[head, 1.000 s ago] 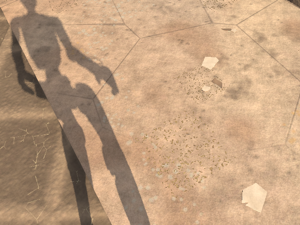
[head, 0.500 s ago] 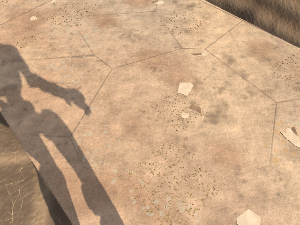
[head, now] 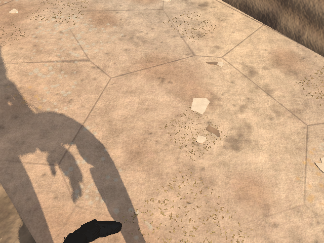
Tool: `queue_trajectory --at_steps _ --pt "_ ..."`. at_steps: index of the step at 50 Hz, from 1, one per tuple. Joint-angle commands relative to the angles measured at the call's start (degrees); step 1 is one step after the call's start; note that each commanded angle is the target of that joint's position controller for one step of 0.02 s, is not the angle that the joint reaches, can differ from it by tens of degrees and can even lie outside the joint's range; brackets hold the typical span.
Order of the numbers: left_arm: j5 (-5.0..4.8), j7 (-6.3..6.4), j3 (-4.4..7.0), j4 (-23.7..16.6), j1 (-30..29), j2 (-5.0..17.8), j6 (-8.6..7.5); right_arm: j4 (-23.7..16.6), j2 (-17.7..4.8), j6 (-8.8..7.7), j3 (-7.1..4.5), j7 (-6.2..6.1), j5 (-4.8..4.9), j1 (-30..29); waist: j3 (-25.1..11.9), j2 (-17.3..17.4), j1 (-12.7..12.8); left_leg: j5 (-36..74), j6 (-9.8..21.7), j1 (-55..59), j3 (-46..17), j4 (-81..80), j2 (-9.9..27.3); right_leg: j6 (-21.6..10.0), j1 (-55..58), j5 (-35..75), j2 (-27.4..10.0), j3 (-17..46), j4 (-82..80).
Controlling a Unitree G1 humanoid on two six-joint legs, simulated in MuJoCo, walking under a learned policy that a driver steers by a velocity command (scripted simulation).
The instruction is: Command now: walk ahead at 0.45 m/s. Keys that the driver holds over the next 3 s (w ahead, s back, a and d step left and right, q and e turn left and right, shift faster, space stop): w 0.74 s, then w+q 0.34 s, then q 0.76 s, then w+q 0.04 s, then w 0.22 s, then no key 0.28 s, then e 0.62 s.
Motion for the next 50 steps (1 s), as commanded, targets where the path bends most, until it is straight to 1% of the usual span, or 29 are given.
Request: queue_trajectory --at_steps 1,2,4,5,6,7,8,9,10,12,14,16,17,20,23,24,25,27,29,30,31,32,33,35,37,40,43,46,50 --pt "0.06 -3.97 -0.53 -4.2 -5.1 4.8 0.46 -6.5 -15.3 -1.25 -2.59 5.29 -1.72 -10.0 -0.4 7.8 5.6 63.0 15.0 -1.4 -4.4 -2.8 18.7 -0.4 9.2 -1.4 3.4 -0.5 -11.0" --pt "-0.64 -3.97 -0.23 -3.6 -3.9 5.9 0.42 -5.6 -17.0 -0.81 -3.10 5.65 -1.08 -7.4 -2.0 7.6 5.5 78.4 14.9 5.4 -2.4 2.0 18.5 -0.3 10.1 -1.2 5.8 -2.5 -17.1" --pt "-2.08 -2.25 -0.02 -2.2 1.7 7.0 -0.71 -4.2 -17.7 -0.07 -3.61 5.37 -2.67 -1.3 -8.5 10.2 4.9 101.3 11.0 5.5 1.2 15.8 16.4 -2.5 27.9 8.3 8.5 -1.8 -25.0" --pt "-2.73 -1.38 -0.03 1.3 11.5 7.7 -1.82 -3.9 -12.4 0.10 -2.52 5.09 -4.15 6.8 -22.0 -0.4 4.3 86.2 6.6 -15.6 -0.4 30.1 11.5 -11.1 58.0 16.1 1.1 15.8 -25.0" --pt "-0.98 -0.45 2.60 7.8 31.5 13.1 -2.08 -6.7 -13.4 0.53 -2.67 4.65 -4.74 2.7 -27.7 -10.3 14.4 32.7 1.8 -33.1 -2.7 48.9 0.5 -18.9 75.7 18.1 -8.4 39.8 -40.7" --pt "2.53 0.15 3.60 13.8 45.6 17.0 -3.54 -10.0 -12.7 0.86 -3.77 5.34 -0.98 -10.8 -18.3 -12.0 17.4 2.6 1.5 -48.7 -10.1 76.6 -8.9 -18.2 71.8 12.1 -12.7 55.1 -52.1" --pt "2.67 -0.03 3.66 16.4 40.3 17.2 -6.51 -13.4 -8.6 -0.17 -3.13 4.27 1.55 -15.7 -4.2 -4.4 12.4 4.2 3.6 -58.7 -15.7 87.1 -5.9 -13.1 60.0 0.6 -14.3 50.7 -52.8" --pt "1.68 -0.64 2.41 16.7 28.2 11.8 -7.73 -14.2 -6.2 -1.11 -1.49 2.61 0.66 -17.6 0.5 -3.8 7.2 6.5 5.5 -58.9 -14.3 91.3 -3.3 -12.6 48.8 3.1 -13.1 43.4 -52.0" --pt "1.11 -1.28 0.93 17.1 19.6 6.0 -8.45 -15.6 -7.3 -1.05 -1.41 1.80 -1.08 -19.3 -0.4 1.2 2.9 5.6 6.9 -57.5 -12.0 89.5 -1.1 -11.8 44.0 7.5 -12.5 35.2 -55.2" --pt "0.08 -0.95 -0.20 17.8 10.2 0.3 -8.85 -16.8 -5.4 0.73 0.10 1.43 -0.97 -17.7 -2.5 1.5 -3.8 5.5 8.0 -54.0 -8.1 89.9 3.9 -8.6 35.8 14.8 -10.4 27.6 -60.2" --pt "0.22 -0.18 0.44 17.9 6.5 2.3 -9.65 -17.0 -6.9 0.83 0.12 1.97 0.47 -20.1 -0.3 1.1 -3.6 3.6 6.9 -54.5 -4.8 81.1 4.7 -7.1 32.9 10.8 -6.0 18.7 -63.7" --pt "2.69 0.81 0.48 18.8 8.8 4.6 -10.80 -17.9 -8.0 -0.57 -0.04 2.62 0.98 -24.7 -0.6 -0.8 -2.0 13.2 4.8 -51.7 -0.9 72.0 6.2 -5.6 31.7 18.0 -2.7 12.7 -65.4" --pt "3.03 1.30 0.63 19.6 12.5 5.9 -11.17 -18.4 -8.6 -1.08 -0.13 2.78 1.00 -27.0 -1.3 -1.3 -0.2 16.3 2.7 -51.7 0.3 66.8 6.1 -5.2 34.8 23.5 -2.2 11.3 -65.2" --pt "1.04 0.54 1.62 21.6 21.8 10.1 -11.15 -19.8 -7.2 -0.20 0.16 3.29 1.15 -34.9 0.5 -2.7 4.3 20.8 -2.3 -47.9 3.7 47.1 5.0 -4.6 42.6 34.2 -3.3 9.8 -66.5" --pt "0.24 -1.26 2.51 23.9 29.6 12.2 -10.50 -21.3 -7.0 1.20 -0.35 3.36 0.85 -41.3 4.6 -4.0 6.3 20.5 -1.6 -49.3 5.0 35.0 3.1 -4.7 54.3 40.9 -7.9 12.4 -66.3" --pt "-6.53 2.70 3.04 22.9 26.9 11.7 -7.82 -23.1 -7.4 -0.09 0.12 2.06 7.89 -45.9 9.9 5.4 7.8 21.0 -1.8 -49.5 7.5 29.1 2.1 -1.7 53.3 40.7 -6.9 11.3 -67.5" --pt "-6.17 4.24 3.08 23.2 28.1 13.8 -6.98 -23.6 -5.6 -0.94 0.63 1.70 8.54 -47.0 9.8 2.2 7.6 20.5 -1.8 -46.5 8.5 25.4 0.6 -0.9 55.2 45.8 -7.7 11.6 -67.1" --pt "-3.93 5.14 4.13 23.3 27.0 16.4 -6.11 -23.2 -8.0 -1.67 -0.57 1.54 6.81 -41.7 5.2 -6.1 3.8 17.4 -0.2 -40.5 7.7 23.6 -1.0 0.3 62.9 64.0 -8.8 10.8 -60.3" --pt "-2.96 5.16 4.92 21.6 22.8 16.0 -5.80 -19.1 -12.4 -1.66 -2.70 0.98 5.67 -27.2 -2.9 -8.3 -4.5 18.0 3.5 -25.1 7.1 18.9 -2.3 0.5 64.7 72.3 -7.7 9.6 -46.1" --pt "-2.32 4.80 4.93 19.7 20.0 15.3 -6.29 -15.7 -15.2 -1.21 -3.73 -0.08 4.90 -15.1 -10.3 -7.6 -9.4 23.0 6.2 -4.6 1.0 23.1 3.7 1.0 52.3 62.4 -6.5 9.7 -33.2" --pt "-1.15 3.68 2.95 18.4 27.2 6.6 -7.60 -14.0 -21.2 -0.85 -5.09 -0.84 2.66 -8.0 -21.7 9.6 -5.4 24.5 15.6 23.2 -22.6 26.0 20.2 4.2 27.2 19.9 3.6 9.1 -8.8" --pt "-2.69 2.26 2.83 20.5 30.1 8.2 -9.19 -13.4 -17.1 -0.43 -4.52 -1.05 3.07 -6.6 -30.7 13.3 -6.4 11.4 21.2 27.4 -42.8 15.3 24.9 4.1 19.5 -6.8 7.9 18.8 3.5" --pt "-4.98 1.91 4.88 18.4 23.2 13.5 -9.92 -14.0 -14.3 -0.11 -4.02 -1.44 3.62 -12.3 -19.2 10.3 -5.8 3.8 17.8 18.4 -34.7 11.6 21.5 3.9 13.6 -3.3 3.9 18.6 5.7" --pt "-4.48 3.00 5.17 14.3 12.8 13.6 -9.70 -14.3 -11.3 -0.97 -3.07 -1.13 4.07 -21.1 -4.8 0.5 -1.1 11.3 14.0 -3.7 -20.0 6.6 17.1 4.3 15.1 5.5 -1.0 13.4 0.5" --pt "-3.80 3.24 5.43 13.9 15.7 11.7 -8.11 -13.3 -8.7 -1.91 -2.40 -0.04 3.20 -22.5 -2.5 1.4 3.2 15.5 12.4 -14.2 -13.6 4.0 13.5 4.4 21.3 8.6 -3.9 14.0 -3.7" --pt "-2.73 3.74 5.15 11.7 13.9 9.8 -6.85 -11.2 -10.8 -2.35 -2.91 0.48 4.10 -19.7 0.1 2.6 4.4 18.4 13.4 -19.8 -10.4 1.9 11.8 5.9 19.6 10.9 -5.3 12.6 -10.4" --pt "-1.95 3.92 4.73 8.4 5.3 9.7 -7.16 -10.4 -13.2 -1.59 -3.73 -0.84 4.38 -15.8 2.0 2.2 2.2 19.7 12.1 -21.3 -7.4 1.5 9.8 7.8 18.9 20.5 -4.7 11.5 -25.2" --pt "-2.63 3.39 4.22 6.7 -1.9 9.1 -7.82 -9.6 -15.1 -0.95 -4.33 -1.60 5.23 -12.0 2.1 3.7 -0.5 17.6 9.9 -21.4 -5.8 2.9 8.1 8.9 24.9 28.6 -1.2 10.3 -38.9" --pt "-3.63 2.35 4.79 4.1 -8.0 11.3 -8.63 -8.7 -15.4 0.15 -4.62 -2.02 5.85 -8.0 2.7 5.5 -2.4 11.2 9.1 -14.7 -11.4 7.9 10.7 8.8 26.7 25.8 0.9 11.5 -47.9"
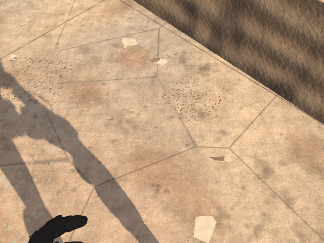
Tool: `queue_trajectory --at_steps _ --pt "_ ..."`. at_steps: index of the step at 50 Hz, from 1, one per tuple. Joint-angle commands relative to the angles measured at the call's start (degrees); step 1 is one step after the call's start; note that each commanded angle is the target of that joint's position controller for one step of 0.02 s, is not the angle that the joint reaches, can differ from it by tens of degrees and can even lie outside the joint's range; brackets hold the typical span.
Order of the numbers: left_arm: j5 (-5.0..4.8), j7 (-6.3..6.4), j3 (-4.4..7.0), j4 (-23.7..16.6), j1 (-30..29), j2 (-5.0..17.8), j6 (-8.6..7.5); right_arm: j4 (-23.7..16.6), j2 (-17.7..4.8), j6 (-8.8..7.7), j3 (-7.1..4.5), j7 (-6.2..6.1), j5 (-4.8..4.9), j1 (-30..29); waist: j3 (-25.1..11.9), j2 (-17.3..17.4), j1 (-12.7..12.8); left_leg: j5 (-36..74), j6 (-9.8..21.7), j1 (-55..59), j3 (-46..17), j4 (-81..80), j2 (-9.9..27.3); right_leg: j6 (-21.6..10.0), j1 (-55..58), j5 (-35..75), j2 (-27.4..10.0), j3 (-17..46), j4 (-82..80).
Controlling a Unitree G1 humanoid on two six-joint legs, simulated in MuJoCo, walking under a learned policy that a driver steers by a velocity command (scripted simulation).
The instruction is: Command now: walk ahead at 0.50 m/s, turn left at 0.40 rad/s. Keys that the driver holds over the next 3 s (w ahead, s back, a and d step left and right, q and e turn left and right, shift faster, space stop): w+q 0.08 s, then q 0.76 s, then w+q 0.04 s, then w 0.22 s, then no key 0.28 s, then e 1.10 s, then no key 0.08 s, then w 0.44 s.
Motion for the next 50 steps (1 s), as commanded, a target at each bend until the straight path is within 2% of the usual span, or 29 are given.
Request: queue_trajectory --at_steps 1,3,4,5,6,7,8,9,10,11,13,16,20,23,26,27,28,29,30,31,32,33,34,36,42,46,48,49,50 --pt "-0.58 -0.71 1.82 -5.2 -4.6 6.3 -1.53 -3.4 -9.8 0.13 -2.58 -0.92 0.37 0.3 0.3 7.5 2.5 7.5 8.4 -2.2 -13.6 -1.1 14.7 -0.5 8.4 -1.9 2.9 -1.1 -6.4" --pt "-0.51 -0.80 2.78 -4.1 0.2 8.0 -2.11 -4.1 -9.9 0.70 -2.89 -1.39 0.02 -0.6 -1.5 8.7 5.3 8.5 6.8 -1.6 -15.1 4.1 14.0 -2.3 15.6 -6.1 3.4 -1.9 -9.3" --pt "0.12 -0.51 3.77 -2.5 7.0 10.0 -2.37 -4.9 -8.1 0.71 -2.42 -1.40 -0.40 -1.3 -5.5 8.3 8.3 11.6 5.1 -4.3 -13.4 11.7 10.8 -4.4 25.6 -6.6 1.8 -1.2 -9.5" --pt "1.35 0.02 4.93 -1.4 17.1 14.1 -2.50 -7.1 -4.9 0.59 -1.35 -1.47 -1.42 -2.7 -13.8 2.0 12.4 3.5 2.2 -13.6 -8.6 29.3 5.9 -8.1 41.6 1.0 -8.8 7.6 -6.7" --pt "1.91 0.06 5.83 -0.6 19.9 17.4 -1.61 -8.9 -1.2 -0.26 -0.28 -1.58 -0.10 5.4 -21.1 -16.3 9.0 -19.7 -1.6 -33.5 -2.6 47.4 -0.4 -17.8 58.7 3.6 -21.5 29.9 -9.8" --pt "1.24 0.12 4.82 -1.9 18.9 12.2 -1.23 -7.8 -6.6 -0.30 -1.44 -1.77 0.34 5.2 -20.6 -11.9 9.9 -20.5 -3.1 -38.9 -6.8 56.2 2.6 -18.9 57.5 4.2 -21.6 33.9 -11.2" --pt "1.19 0.51 3.78 -2.8 15.9 8.4 -0.87 -8.6 -9.2 0.30 -2.44 -1.97 0.23 0.4 -14.6 -6.7 10.2 -16.5 -4.1 -40.3 -6.5 59.0 3.9 -16.9 51.3 13.2 -19.6 23.3 -10.2" --pt "1.32 0.54 3.15 -3.0 12.7 6.7 -0.52 -9.0 -9.3 1.01 -2.78 -2.15 -0.23 -2.3 -11.5 -2.6 8.7 -13.6 -5.0 -38.1 -4.9 58.3 5.8 -15.6 44.3 21.8 -16.9 15.2 -10.2" --pt "1.02 0.47 2.99 -2.6 10.3 5.6 -0.13 -9.9 -8.8 1.69 -3.12 -2.21 -0.63 -3.8 -8.3 -2.3 7.0 -11.8 -5.4 -36.8 -4.0 56.0 7.4 -14.8 38.4 23.7 -14.5 10.4 -11.2" --pt "1.19 0.43 2.86 -2.2 8.9 5.1 0.05 -10.4 -7.6 2.60 -3.21 -2.04 -0.41 -3.8 -6.3 -3.7 5.3 -10.6 -5.3 -33.8 -3.3 53.8 8.7 -13.8 33.1 22.0 -12.8 6.5 -13.3" --pt "1.63 0.52 3.41 -1.5 7.3 6.4 0.05 -11.6 -5.0 4.05 -2.78 -1.91 -0.06 -4.3 -4.4 -5.2 4.1 -7.3 -5.8 -30.8 -1.1 50.3 8.3 -14.3 27.3 21.9 -11.5 1.7 -17.2" --pt "1.12 1.46 4.29 -0.5 6.2 8.8 0.61 -13.5 -4.1 4.78 -2.38 -1.65 -0.62 -7.6 -4.5 -4.1 4.1 -0.3 -5.9 -29.7 -0.4 41.1 8.9 -14.7 26.8 22.5 -12.0 -3.4 -18.7" --pt "0.21 2.19 4.77 0.3 5.8 10.8 1.87 -15.4 -4.6 4.80 -2.30 -0.06 -0.68 -12.7 -5.3 -4.1 5.5 8.1 -4.8 -23.2 2.1 29.2 8.4 -13.3 26.9 17.4 -11.6 -9.2 -18.2" --pt "-0.77 1.92 5.38 1.0 7.4 12.6 2.57 -17.7 -6.0 5.49 -2.92 1.04 -0.79 -16.4 -4.6 -4.3 6.6 5.2 -3.2 -21.6 3.3 23.5 7.7 -12.3 29.7 13.4 -13.1 -9.6 -15.3" --pt "-1.86 1.89 5.85 1.1 7.4 13.4 3.26 -18.4 -6.7 5.79 -3.70 1.66 -0.73 -15.5 -4.3 -4.4 5.3 5.4 -0.4 -16.8 5.8 13.1 5.6 -9.8 31.8 12.4 -13.0 -10.8 -8.5" --pt "-1.83 1.83 5.70 1.6 9.1 12.3 3.36 -17.6 -8.2 5.63 -4.52 1.26 -0.94 -12.9 -5.6 -2.5 4.5 10.1 1.1 -10.6 6.2 8.2 3.6 -7.6 30.3 12.2 -10.3 -12.9 -2.2" --pt "-0.37 1.54 5.31 1.6 12.0 10.7 3.26 -17.3 -13.5 5.41 -6.31 0.18 -1.12 -8.4 -8.9 6.1 3.5 33.0 4.4 1.8 -2.4 6.8 9.0 -3.4 21.7 2.3 -5.9 -15.8 10.3" --pt "2.66 0.96 3.68 -1.3 12.8 7.1 3.01 -18.8 -19.5 5.34 -7.03 -0.81 -2.01 -8.2 -11.1 21.6 5.9 54.8 15.5 15.2 -23.3 9.2 23.7 1.7 0.8 -39.7 2.5 -15.6 29.9" --pt "1.64 0.58 3.92 -1.5 10.6 9.0 2.92 -19.2 -16.3 4.63 -5.99 -0.26 -2.52 -6.8 -19.3 16.1 2.1 45.7 20.9 14.7 -29.1 6.0 27.1 1.8 -2.1 -42.7 4.0 -3.4 38.5" --pt "-0.21 0.62 4.43 -2.1 7.1 10.7 3.34 -19.2 -14.5 4.02 -5.30 0.10 -2.41 -8.9 -15.9 11.0 2.1 39.8 18.4 11.4 -24.2 4.9 24.0 1.1 -3.3 -38.7 2.8 -1.6 40.5" --pt "-0.14 1.17 4.37 -2.0 6.6 10.0 3.84 -19.0 -12.7 3.80 -4.87 -0.16 -1.39 -11.8 -12.4 7.6 3.8 33.0 14.6 7.2 -20.1 4.7 20.7 0.7 -3.7 -33.9 1.7 -1.2 37.8" --pt "0.60 1.88 4.48 -1.8 6.2 10.0 4.35 -19.3 -11.3 4.11 -4.33 -0.49 -0.67 -14.2 -10.1 5.9 4.8 28.2 12.3 2.9 -18.3 3.6 18.6 0.8 -2.7 -30.8 1.1 -1.0 34.7" --pt "0.88 2.17 4.63 -2.1 6.6 10.1 4.76 -19.7 -11.3 4.46 -4.16 -0.83 -0.71 -16.3 -9.0 6.9 6.3 25.7 11.4 -2.0 -16.8 2.8 16.9 1.0 0.7 -28.4 1.4 -1.3 32.2" --pt "0.72 2.20 4.39 -2.0 7.7 8.8 5.05 -20.1 -11.5 4.76 -4.26 -1.25 -1.71 -17.3 -9.0 8.7 7.3 24.3 11.1 -5.5 -15.9 1.9 14.9 1.3 4.2 -26.0 3.3 -2.2 27.9" --pt "0.40 1.79 3.57 -2.8 6.0 6.9 5.17 -20.0 -12.4 5.30 -4.88 -2.23 -1.41 -16.4 -9.0 10.5 5.7 10.0 10.3 -8.4 -19.9 1.5 13.2 1.5 10.4 -23.2 5.5 -0.9 13.2" --pt "-0.21 0.47 4.09 -2.8 9.0 7.9 4.41 -19.7 -11.6 5.55 -4.34 -1.86 -0.88 -15.7 -8.6 13.1 6.3 -16.3 8.6 -12.3 -23.9 -0.4 11.7 -1.0 18.4 -24.0 6.7 -3.4 3.3" --pt "0.24 -0.14 4.18 -1.3 13.7 6.7 3.72 -18.9 -9.4 5.60 -3.49 -1.97 -0.77 -14.6 -6.7 11.1 8.6 -23.4 5.1 -19.4 -21.2 2.9 8.1 -3.6 28.9 -20.9 6.0 -5.3 -6.6" --pt "1.28 -0.04 4.60 -0.5 18.5 8.7 3.33 -19.2 -6.1 5.42 -2.48 -2.08 -0.90 -15.0 -6.0 4.1 10.0 -24.3 1.5 -27.2 -16.2 15.2 4.0 -6.6 35.0 -29.2 -3.1 5.0 -13.0" --pt "2.74 -0.31 5.83 0.2 21.3 15.0 2.95 -21.5 -5.2 4.53 -2.32 -2.10 0.06 -17.1 -2.0 -10.3 9.8 -19.6 -0.9 -39.5 -4.8 29.9 -4.5 -13.3 35.0 -45.2 -14.1 26.1 -22.2"
Over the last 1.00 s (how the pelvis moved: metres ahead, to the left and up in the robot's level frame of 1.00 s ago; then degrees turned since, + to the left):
0.61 -0.03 0.10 3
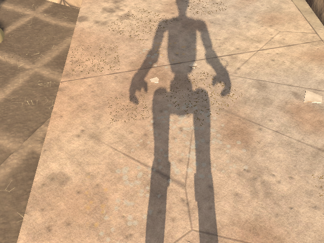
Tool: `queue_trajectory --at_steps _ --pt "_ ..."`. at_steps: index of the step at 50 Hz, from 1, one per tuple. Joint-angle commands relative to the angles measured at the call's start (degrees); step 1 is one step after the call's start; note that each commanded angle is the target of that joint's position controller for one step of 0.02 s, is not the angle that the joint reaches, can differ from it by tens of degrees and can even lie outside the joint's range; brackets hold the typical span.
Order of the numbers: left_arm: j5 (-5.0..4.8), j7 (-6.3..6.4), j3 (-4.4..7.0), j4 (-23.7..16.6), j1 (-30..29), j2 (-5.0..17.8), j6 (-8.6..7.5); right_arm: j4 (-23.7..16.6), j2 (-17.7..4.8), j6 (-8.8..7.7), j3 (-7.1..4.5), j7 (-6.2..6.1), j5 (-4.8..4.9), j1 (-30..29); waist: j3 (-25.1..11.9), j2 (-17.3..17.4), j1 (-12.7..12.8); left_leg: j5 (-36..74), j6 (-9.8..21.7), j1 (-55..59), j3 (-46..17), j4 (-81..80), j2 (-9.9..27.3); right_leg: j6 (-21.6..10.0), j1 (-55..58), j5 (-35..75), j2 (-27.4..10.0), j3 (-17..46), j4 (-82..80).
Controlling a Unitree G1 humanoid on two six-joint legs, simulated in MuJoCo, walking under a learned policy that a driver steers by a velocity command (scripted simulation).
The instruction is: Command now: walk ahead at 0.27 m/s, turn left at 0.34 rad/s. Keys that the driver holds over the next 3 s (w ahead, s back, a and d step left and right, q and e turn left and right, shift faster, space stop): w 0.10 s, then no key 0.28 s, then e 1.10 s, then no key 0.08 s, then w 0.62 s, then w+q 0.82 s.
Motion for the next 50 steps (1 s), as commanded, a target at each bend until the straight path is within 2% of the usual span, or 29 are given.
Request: queue_trajectory --at_steps 1,2,4,7,9,11,15,17,18,19,20,21,22,23,24,26,30,34,36,38,39,40,41,42,43,44,45,46,50 --pt "2.39 -0.26 3.69 -2.3 7.0 13.8 -2.24 -6.9 -6.0 -3.04 -1.37 -0.12 0.85 -5.1 5.0 -14.4 2.5 -11.2 0.1 -23.6 -4.3 18.8 1.4 -14.6 10.2 -30.3 -24.2 39.3 -25.0" --pt "1.06 0.49 2.92 -3.2 3.1 10.8 -2.76 -5.2 -7.9 -3.47 -1.99 0.24 0.68 -2.9 6.8 -12.2 0.0 -5.1 0.0 -24.4 -5.0 21.9 2.6 -12.9 10.2 -26.9 -22.4 34.0 -24.3" --pt "-0.74 1.19 2.12 -3.0 2.4 8.0 -2.86 -2.4 -7.3 -3.84 -2.08 0.74 -0.53 0.0 5.6 -9.9 -0.8 1.7 -1.6 -23.3 -1.8 24.4 4.1 -9.3 12.3 -18.3 -17.5 24.6 -23.8" --pt "-0.27 1.36 1.31 -1.6 6.0 6.2 -3.01 -1.7 -3.6 -4.59 -1.03 1.27 -0.77 -2.4 5.5 -7.8 0.7 8.6 -3.1 -19.6 4.2 25.0 6.4 -8.8 10.9 -0.9 -13.8 14.0 -24.2" --pt "-0.28 1.38 1.13 -0.8 7.4 6.0 -2.63 -2.1 -1.4 -4.88 -0.12 1.30 -0.81 -4.9 5.1 -8.1 2.1 10.2 -4.2 -15.7 6.9 17.9 7.8 -8.7 10.9 13.1 -12.0 8.2 -22.8" --pt "-0.61 1.35 1.35 -0.1 8.4 7.3 -1.92 -2.8 0.6 -5.05 0.72 1.61 -0.71 -7.9 4.0 -9.8 3.5 10.8 -4.8 -8.7 8.9 8.5 7.8 -8.2 9.6 20.9 -10.7 4.3 -20.9" --pt "-1.51 0.87 2.11 1.2 11.1 10.6 -1.01 -2.8 -1.6 -4.88 0.09 2.38 0.12 -8.5 2.2 -11.7 4.3 8.3 -3.9 -0.2 10.2 -1.8 6.0 -9.0 11.1 25.4 -13.4 5.9 -16.5" --pt "-2.22 0.95 1.76 0.9 8.8 9.9 -0.80 -1.4 -2.3 -5.07 -0.45 2.53 0.07 -4.6 0.8 -10.6 1.4 14.3 -1.6 7.3 10.1 -11.3 5.0 -7.4 11.2 27.0 -13.4 6.8 -12.6" --pt "-2.19 0.93 1.37 1.3 9.4 8.7 -1.02 -0.4 -3.6 -5.15 -0.97 2.20 -0.36 -2.1 -0.9 -8.7 0.2 19.5 -0.1 13.8 9.5 -16.2 5.1 -5.5 10.4 29.4 -11.5 5.6 -8.9" --pt "-1.02 0.77 0.69 0.9 10.0 6.8 -1.71 -0.3 -6.6 -5.21 -1.64 1.52 -1.07 1.6 -5.9 -4.7 -0.9 35.7 1.8 24.5 3.6 -14.6 11.3 -2.2 6.5 24.8 -8.5 2.9 -2.0" --pt "0.83 0.36 -0.93 0.5 14.6 2.7 -2.45 -0.3 -10.0 -4.56 -2.04 0.84 -2.69 5.3 -13.4 7.4 0.0 55.7 9.0 42.1 -7.8 -7.9 23.8 1.9 -7.7 1.6 -4.0 0.2 10.1" --pt "-0.27 0.52 -1.54 1.1 14.8 2.2 -2.07 1.5 -5.5 -4.03 -0.84 1.03 -2.24 7.1 -17.6 13.6 -1.8 52.4 15.2 38.7 -13.8 -11.3 29.7 4.2 -9.3 -20.1 -3.4 2.1 17.9" --pt "-1.72 0.77 -0.24 1.1 12.0 6.1 -0.83 1.8 -3.1 -3.83 -0.07 1.39 -1.95 5.8 -13.3 9.2 -2.3 42.0 14.4 32.9 -11.7 -13.6 27.2 5.1 -10.2 -22.6 -4.4 3.3 23.3" --pt "-2.10 1.24 0.23 0.7 9.3 7.0 0.32 1.7 -3.2 -3.88 0.07 1.45 -1.74 2.2 -8.9 7.0 -1.6 35.4 12.3 28.3 -8.4 -15.1 25.0 5.3 -12.2 -21.0 -4.8 2.9 25.9" --pt "-1.74 1.91 0.62 0.7 8.3 7.1 1.51 1.4 -3.9 -3.97 -0.01 1.44 -1.56 -1.2 -5.6 6.0 -0.8 30.2 11.1 23.3 -5.5 -17.1 23.4 5.7 -12.3 -18.2 -5.1 2.6 26.0" --pt "-1.23 2.93 1.08 0.8 9.6 6.7 3.28 1.7 -4.9 -4.04 -0.40 1.01 -1.96 -6.2 -2.5 7.3 1.8 25.5 10.1 13.5 -0.2 -20.3 21.1 6.6 -7.1 -11.5 -4.9 1.6 25.8" --pt "-1.29 3.07 1.28 -1.4 8.0 5.4 4.09 3.2 -4.7 -3.54 -0.65 -0.15 -1.71 -7.2 -1.7 7.4 1.4 20.5 11.4 11.4 4.6 -21.3 21.5 6.3 -6.7 -6.6 -5.0 -0.6 23.7" --pt "-1.20 1.67 0.95 -4.9 3.8 5.2 4.09 4.7 -6.3 -2.74 -1.21 -0.72 -1.34 -7.0 -2.0 6.6 0.1 18.5 12.0 13.3 5.0 -20.6 24.0 4.3 -5.4 -5.0 -6.0 -1.9 16.6" --pt "-1.29 0.81 1.23 -5.7 4.2 5.9 4.09 5.1 -7.4 -2.36 -1.47 -0.68 -0.72 -7.4 -2.5 6.5 0.6 20.0 11.1 14.6 5.3 -18.7 25.0 2.9 -3.3 -4.3 -5.6 -3.0 12.6" --pt "-1.14 0.02 1.55 -5.4 7.0 5.9 3.95 5.5 -7.8 -1.84 -1.59 -0.74 0.41 -8.7 -2.9 5.5 2.7 18.3 8.0 13.7 7.7 -14.2 23.9 0.6 2.1 2.0 -3.7 -5.4 3.0" --pt "-0.71 -0.04 2.03 -4.9 8.5 6.8 3.83 6.5 -6.5 -1.59 -1.38 -0.74 0.73 -7.1 -2.5 3.1 2.8 13.1 4.9 11.8 10.1 -9.6 21.5 -1.1 5.6 6.2 -2.2 -5.1 -2.4" --pt "-0.36 0.48 3.23 -5.6 9.0 11.1 3.61 7.2 -4.2 -1.34 -0.98 -0.53 -0.22 -4.0 -1.0 -8.0 1.3 3.2 -0.5 4.9 16.1 2.9 16.2 -4.3 9.7 18.6 -8.1 5.8 -10.0" --pt "-0.04 1.16 4.30 -8.4 7.6 17.5 3.25 4.1 -2.7 -1.44 -0.23 -0.53 -2.24 -6.8 1.3 -23.2 0.7 -18.1 -6.1 -11.3 17.4 18.2 6.4 -14.7 12.9 33.2 -22.0 27.1 -14.1" --pt "1.84 0.67 3.72 -8.8 9.9 15.8 2.00 3.2 -4.9 -1.76 -0.90 -0.83 -1.82 -11.6 -2.7 -16.9 4.7 -21.6 -5.4 -12.8 7.7 28.7 5.4 -20.0 11.6 30.4 -23.7 30.1 -15.9" --pt "1.88 0.51 3.26 -8.9 7.7 14.4 0.93 3.6 -5.8 -1.66 -1.35 -0.82 -0.62 -11.0 -2.2 -12.5 3.0 -16.8 -4.5 -13.8 5.4 31.9 6.6 -17.7 11.4 26.6 -20.9 25.3 -15.3" --pt "0.53 0.74 3.11 -9.5 4.2 13.2 0.61 4.9 -6.2 -1.48 -1.73 -1.01 -0.55 -9.3 -1.7 -8.5 1.0 -11.3 -4.1 -14.2 4.8 31.4 7.7 -14.2 11.3 23.0 -17.7 21.3 -14.3" --pt "-0.64 1.11 2.53 -10.1 1.7 11.4 0.77 5.7 -6.7 -1.31 -2.02 -1.33 -0.99 -8.7 -1.8 -7.4 0.2 -7.6 -4.3 -14.3 4.5 30.3 8.3 -11.9 11.3 22.3 -16.0 19.2 -13.8" --pt "-0.95 1.52 2.07 -10.6 0.7 10.6 0.98 6.0 -6.6 -1.29 -2.12 -1.34 -1.22 -8.0 -2.6 -7.9 -0.5 -4.8 -4.8 -12.0 4.8 31.0 7.9 -11.2 10.1 25.1 -14.5 17.4 -13.5" --pt "-0.84 2.26 1.97 -11.6 2.6 10.3 1.43 6.1 -4.8 -1.66 -1.56 -0.99 -0.53 -7.6 -4.4 -7.4 0.0 -0.4 -6.3 -10.7 4.6 25.8 6.3 -11.4 13.2 27.1 -12.5 16.5 -12.8"
Over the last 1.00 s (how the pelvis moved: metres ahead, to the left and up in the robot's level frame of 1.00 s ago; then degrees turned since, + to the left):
0.23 -0.01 -0.02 34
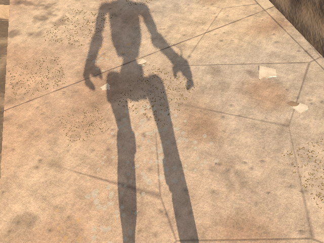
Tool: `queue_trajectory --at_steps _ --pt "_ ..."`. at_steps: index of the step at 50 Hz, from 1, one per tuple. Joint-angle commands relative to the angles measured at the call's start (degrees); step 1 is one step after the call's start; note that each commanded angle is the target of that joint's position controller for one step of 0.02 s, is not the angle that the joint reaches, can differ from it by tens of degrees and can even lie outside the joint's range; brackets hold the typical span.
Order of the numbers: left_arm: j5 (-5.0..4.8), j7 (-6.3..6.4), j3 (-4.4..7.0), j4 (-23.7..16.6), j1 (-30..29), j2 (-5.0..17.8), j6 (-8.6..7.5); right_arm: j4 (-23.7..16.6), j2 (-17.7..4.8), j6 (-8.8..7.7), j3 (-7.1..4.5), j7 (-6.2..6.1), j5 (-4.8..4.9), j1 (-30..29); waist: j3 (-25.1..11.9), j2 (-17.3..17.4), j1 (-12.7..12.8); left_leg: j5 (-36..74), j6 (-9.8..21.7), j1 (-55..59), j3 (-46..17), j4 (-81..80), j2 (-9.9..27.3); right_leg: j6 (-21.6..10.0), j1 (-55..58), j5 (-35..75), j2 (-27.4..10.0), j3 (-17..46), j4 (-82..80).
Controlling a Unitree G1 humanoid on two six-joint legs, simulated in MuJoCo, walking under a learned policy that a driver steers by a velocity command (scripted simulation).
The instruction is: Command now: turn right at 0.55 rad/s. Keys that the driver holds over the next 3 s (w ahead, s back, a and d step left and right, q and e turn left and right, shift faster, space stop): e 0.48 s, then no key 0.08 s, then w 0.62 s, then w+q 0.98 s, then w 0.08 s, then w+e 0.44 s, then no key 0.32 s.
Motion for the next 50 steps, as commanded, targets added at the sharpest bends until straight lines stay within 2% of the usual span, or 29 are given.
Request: queue_trajectory --at_steps 1,6,10,13,15,16,17,18,19,20,21,22,25,26,28,30,32,33,35,36,37,38,39,40,41,43,44,47,50 --pt "-0.37 0.87 2.66 -5.0 -0.9 9.5 -0.57 -4.0 -2.9 -0.99 -0.46 -0.06 0.23 -2.0 -8.5 -8.0 -0.3 2.7 -1.2 -4.4 -2.5 -4.8 0.4 -8.7 13.0 20.5 -12.9 15.6 -7.1" --pt "-0.21 1.15 3.41 -6.2 -1.3 10.9 0.53 -4.3 -3.0 -1.66 -0.21 0.62 0.50 -3.3 -7.1 -10.1 0.7 1.5 -1.9 0.6 -3.4 -16.3 -0.6 -9.2 10.1 12.2 -12.0 20.1 -7.0" --pt "-0.30 0.59 3.69 -7.2 -2.8 11.1 1.12 -4.2 -3.6 -2.68 -0.35 1.43 0.88 -2.4 -7.7 -10.9 0.7 -0.6 -1.1 5.8 -3.7 -22.4 -1.8 -9.5 8.7 14.9 -11.2 24.3 -5.6" --pt "-0.85 0.30 3.78 -7.8 -4.3 11.0 1.55 -4.1 -4.1 -3.51 -0.49 2.21 1.07 -0.7 -8.7 -11.5 0.1 0.1 0.1 9.8 -3.6 -29.8 -2.3 -8.8 9.9 19.7 -10.3 27.2 -3.5" --pt "-1.80 0.48 3.68 -8.3 -6.3 10.6 2.00 -3.0 -4.3 -3.96 -0.83 2.73 0.89 3.0 -9.0 -10.5 -2.5 10.1 1.7 18.0 -2.2 -42.6 -1.9 -6.0 7.1 17.4 -7.5 26.4 -0.9" --pt "-1.71 0.62 3.31 -8.4 -5.2 9.0 2.06 -2.7 -6.6 -3.88 -1.57 2.60 0.35 4.7 -9.9 -7.3 -2.3 15.5 3.9 25.2 -5.6 -45.0 3.7 -3.1 1.7 7.8 -4.7 23.9 2.8" --pt "-0.73 0.34 2.43 -7.7 -0.9 5.5 1.99 -3.7 -10.1 -3.27 -2.06 2.15 -0.53 3.9 -10.4 6.8 0.9 25.5 9.2 31.2 -17.0 -46.0 16.2 0.5 -7.0 -14.7 3.0 13.8 16.0" --pt "-1.10 0.33 3.89 -9.3 -1.8 9.9 1.27 -3.7 -11.3 -3.19 -2.22 2.46 -2.29 3.6 -6.7 15.5 0.6 31.7 18.7 26.5 -27.9 -47.1 23.8 3.7 -16.7 -26.7 6.9 7.2 27.0" --pt "-0.51 0.30 5.13 -7.9 -0.8 13.7 1.01 -5.3 -8.3 -3.38 -1.45 2.22 -1.76 0.9 -5.8 9.1 0.9 30.3 19.7 25.3 -24.4 -46.8 23.6 5.7 -17.3 -22.9 2.7 7.6 36.3" --pt "-0.83 0.15 5.54 -6.5 -0.5 14.0 1.26 -5.8 -5.6 -3.24 -0.72 1.84 -1.13 -1.7 -5.0 6.4 1.6 27.9 17.0 24.5 -18.2 -45.9 19.5 6.7 -17.3 -18.7 2.0 6.9 39.4" --pt "-0.89 0.29 5.30 -5.2 0.3 12.2 1.91 -6.4 -4.7 -3.02 -0.33 1.52 -0.57 -2.7 -4.7 5.0 1.6 25.4 14.9 25.0 -13.8 -45.3 16.1 7.8 -17.8 -15.7 1.6 6.1 41.9" --pt "-0.90 0.17 4.88 -5.2 0.4 10.9 2.33 -6.3 -4.5 -2.87 -0.12 1.18 0.00 -2.6 -4.0 5.1 0.9 27.4 15.1 25.6 -11.7 -45.1 15.6 8.7 -19.3 -13.5 1.3 5.5 44.4" --pt "-1.64 -0.18 3.54 -7.0 -3.5 7.7 2.29 -5.6 -5.2 -1.99 -0.03 0.37 -0.68 1.2 -4.3 6.5 -1.8 30.3 16.2 28.3 -6.6 -45.7 13.9 10.1 -19.8 -10.7 0.0 1.5 39.6" --pt "-1.43 -0.14 3.14 -7.6 -4.9 7.0 2.17 -5.3 -5.7 -1.76 -0.14 0.31 -0.77 2.6 -4.8 6.8 -2.8 31.3 16.7 30.2 -6.6 -45.5 14.5 10.4 -19.7 -11.1 -0.5 1.3 36.6" --pt "-0.66 -0.28 2.36 -8.1 -5.5 5.7 2.02 -5.0 -7.1 -1.46 -0.46 0.57 -0.56 3.1 -6.2 7.3 -3.2 32.4 17.2 31.2 -5.8 -44.9 15.4 10.3 -16.1 -12.6 -1.7 0.4 29.7" --pt "-0.53 -0.69 1.45 -8.2 -5.6 4.6 1.83 -4.8 -8.5 -1.34 -0.84 1.23 0.25 3.6 -7.0 7.8 -4.0 18.1 16.9 28.3 -5.0 -47.4 15.3 9.1 -10.1 -13.1 -2.6 -2.4 21.7" --pt "-0.99 -1.16 1.28 -8.0 -5.2 5.0 1.51 -4.1 -9.5 -1.55 -0.90 2.00 1.09 4.7 -5.0 9.5 -4.3 3.9 16.9 23.9 -6.3 -50.1 15.4 7.5 -5.0 -14.0 -2.0 -4.9 15.0" --pt "-1.09 -1.35 1.34 -7.5 -4.3 5.4 1.23 -3.8 -9.5 -1.77 -0.74 2.35 1.39 4.9 -4.2 9.2 -3.8 0.7 16.6 22.3 -6.8 -50.4 15.7 6.3 -2.1 -12.7 -1.6 -5.4 10.7" --pt "-0.94 -1.67 1.46 -4.8 0.8 5.1 0.39 -3.1 -8.8 -2.19 -0.19 3.08 2.31 4.5 -2.9 6.7 -0.6 -2.1 14.8 17.3 -5.6 -48.0 14.6 3.1 8.4 -3.5 -0.3 -7.2 -2.6" --pt "-1.03 -1.48 1.72 -3.4 4.2 5.6 0.08 -2.4 -6.6 -2.70 0.68 3.44 2.03 5.2 -3.9 4.8 1.1 -1.6 12.6 13.4 -3.9 -44.5 13.0 2.0 16.0 -3.2 -0.1 -6.3 -5.5" --pt "-1.07 -1.12 2.15 -2.4 9.5 7.2 -0.28 -2.8 -2.3 -3.43 2.21 3.98 0.78 4.0 -6.6 -1.0 3.3 -2.9 8.5 6.7 0.7 -33.3 9.2 0.3 25.4 -3.3 -7.0 3.3 -7.0" --pt "-0.40 -0.87 3.67 -3.0 12.1 14.8 -0.55 -6.1 0.7 -4.63 3.11 4.36 -0.57 2.3 -7.1 -17.0 3.0 -11.0 3.5 -8.5 8.2 -16.3 1.7 -7.2 29.7 -8.6 -20.5 24.4 -10.8" --pt "0.07 -1.33 3.85 -2.8 13.4 14.4 -1.91 -7.4 -5.3 -5.29 1.38 3.80 1.03 -2.7 -3.5 -13.8 6.3 -14.6 3.2 -13.9 2.2 -5.6 2.7 -14.2 23.0 -15.5 -25.0 33.6 -16.0" --pt "0.14 -1.47 2.66 -2.7 10.9 11.0 -3.08 -7.2 -7.5 -5.51 0.45 3.95 2.24 -1.8 1.0 -11.8 4.2 -9.3 4.1 -16.6 0.1 -2.1 5.2 -13.4 21.1 -21.1 -23.0 29.9 -17.2" --pt "0.01 -1.51 1.97 -2.7 8.8 8.8 -3.94 -5.8 -7.1 -5.68 0.37 4.19 2.30 -0.2 3.1 -11.5 2.9 -3.8 5.0 -16.9 -0.2 -2.0 6.3 -11.3 19.6 -22.0 -19.8 25.1 -18.2" --pt "-0.20 -1.30 1.31 -2.8 6.5 7.4 -4.50 -4.7 -6.6 -6.18 0.17 4.41 1.11 0.7 3.9 -10.3 1.5 5.2 4.7 -16.0 -0.2 -4.6 7.4 -8.7 18.7 -10.9 -16.4 18.1 -19.8" --pt "0.03 -1.17 1.20 -2.8 6.6 7.1 -4.66 -4.2 -5.6 -6.40 0.40 4.63 0.90 0.9 3.1 -9.4 1.2 8.8 4.3 -14.7 0.6 -5.0 7.0 -8.3 18.2 -4.8 -15.3 15.3 -20.3" --pt "-0.08 -0.94 1.31 -1.6 7.8 7.0 -4.85 -3.9 -3.3 -6.47 1.23 4.86 0.72 -0.5 1.6 -7.2 1.4 15.7 2.3 -12.9 1.9 -12.1 6.3 -7.8 18.1 5.6 -13.3 8.6 -20.6" --pt "-0.28 -0.81 1.69 0.2 9.7 8.3 -4.80 -5.3 -1.6 -6.60 2.23 5.23 0.95 -5.1 2.6 -7.5 2.9 21.7 1.5 -8.6 2.7 -22.5 4.9 -7.2 15.8 9.2 -12.4 4.8 -20.7"
Over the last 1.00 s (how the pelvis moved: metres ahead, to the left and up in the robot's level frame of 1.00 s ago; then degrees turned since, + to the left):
0.11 -0.01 0.02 -14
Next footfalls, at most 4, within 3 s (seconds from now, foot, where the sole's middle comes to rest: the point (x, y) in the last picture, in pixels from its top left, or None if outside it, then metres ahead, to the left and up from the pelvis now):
0.32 left None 0.08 0.14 -0.78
0.74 right None -0.02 -0.10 -0.78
1.22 left None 0.39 -0.03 -0.78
1.70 right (266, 209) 0.57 -0.32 -0.78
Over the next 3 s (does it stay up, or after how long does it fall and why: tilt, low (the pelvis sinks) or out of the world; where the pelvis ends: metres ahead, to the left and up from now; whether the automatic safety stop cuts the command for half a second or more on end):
stays up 1.11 -0.15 0.00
